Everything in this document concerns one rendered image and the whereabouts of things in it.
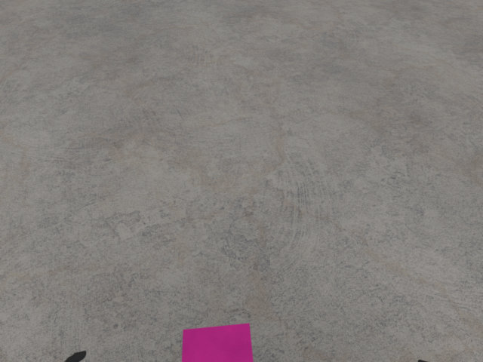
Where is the carton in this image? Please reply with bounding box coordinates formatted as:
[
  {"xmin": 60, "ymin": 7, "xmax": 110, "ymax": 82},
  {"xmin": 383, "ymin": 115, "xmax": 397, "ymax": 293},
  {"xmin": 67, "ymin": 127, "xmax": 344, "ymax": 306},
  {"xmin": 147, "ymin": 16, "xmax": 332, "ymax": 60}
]
[{"xmin": 182, "ymin": 324, "xmax": 253, "ymax": 362}]

